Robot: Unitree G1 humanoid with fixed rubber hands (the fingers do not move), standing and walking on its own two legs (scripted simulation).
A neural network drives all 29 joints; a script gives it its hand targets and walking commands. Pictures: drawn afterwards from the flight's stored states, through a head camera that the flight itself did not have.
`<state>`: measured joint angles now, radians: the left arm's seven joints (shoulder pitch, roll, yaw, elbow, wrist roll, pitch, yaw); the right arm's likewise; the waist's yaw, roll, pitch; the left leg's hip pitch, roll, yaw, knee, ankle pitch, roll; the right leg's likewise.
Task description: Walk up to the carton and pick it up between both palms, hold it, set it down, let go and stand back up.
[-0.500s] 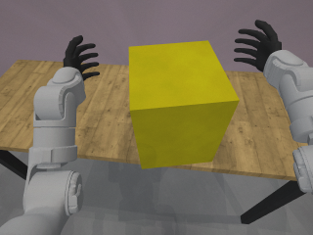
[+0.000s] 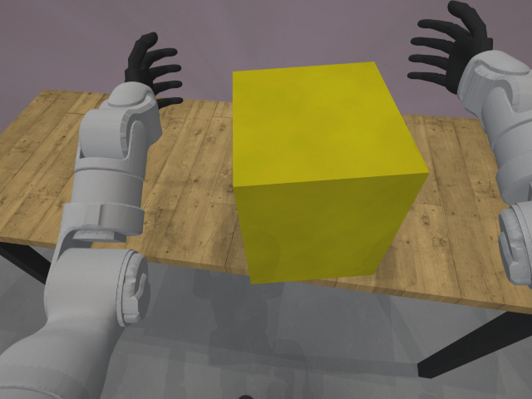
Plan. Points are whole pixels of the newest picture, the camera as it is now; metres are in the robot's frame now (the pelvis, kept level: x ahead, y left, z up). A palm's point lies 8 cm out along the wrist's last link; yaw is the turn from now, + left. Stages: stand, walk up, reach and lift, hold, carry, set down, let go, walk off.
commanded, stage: reach and lift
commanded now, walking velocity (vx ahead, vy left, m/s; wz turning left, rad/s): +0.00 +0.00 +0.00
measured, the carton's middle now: (308, 180) +0.41 +0.01 +0.09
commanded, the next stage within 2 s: none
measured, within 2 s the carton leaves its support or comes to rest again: neither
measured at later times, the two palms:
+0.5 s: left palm (172, 154) +0.41 +0.22 +0.13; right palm (421, 128) +0.49 -0.15 +0.14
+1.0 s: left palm (191, 152) +0.42 +0.19 +0.12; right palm (402, 129) +0.49 -0.12 +0.14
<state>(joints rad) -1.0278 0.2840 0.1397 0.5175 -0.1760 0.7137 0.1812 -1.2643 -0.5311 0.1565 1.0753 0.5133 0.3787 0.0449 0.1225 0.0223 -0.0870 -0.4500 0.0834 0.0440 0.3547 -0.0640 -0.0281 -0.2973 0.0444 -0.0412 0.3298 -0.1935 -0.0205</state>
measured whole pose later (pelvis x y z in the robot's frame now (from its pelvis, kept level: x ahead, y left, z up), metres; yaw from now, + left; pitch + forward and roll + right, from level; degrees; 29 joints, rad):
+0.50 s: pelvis -0.01 +0.00 +0.00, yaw +0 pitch +14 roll -2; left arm -0.86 0.15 0.15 0.60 -0.10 0.41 0.19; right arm -1.08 -0.39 0.03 1.08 0.32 0.16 0.02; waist 0.14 0.01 -0.12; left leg -0.57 0.09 0.04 0.37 -0.05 -0.03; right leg -0.43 0.05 -0.04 0.37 -0.19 -0.02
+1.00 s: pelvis +0.00 +0.00 +0.00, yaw -1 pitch +14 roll -2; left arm -0.87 0.03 0.21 0.65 0.00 0.30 0.21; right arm -1.09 -0.29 -0.02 1.12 0.27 0.09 -0.01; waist 0.14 0.00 -0.12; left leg -0.56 0.09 0.05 0.37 -0.05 -0.03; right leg -0.42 0.05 -0.04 0.35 -0.19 -0.02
